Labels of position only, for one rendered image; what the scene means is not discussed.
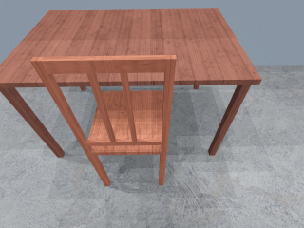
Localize chair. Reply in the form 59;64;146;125
30;55;177;186

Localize table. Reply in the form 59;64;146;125
0;8;262;158

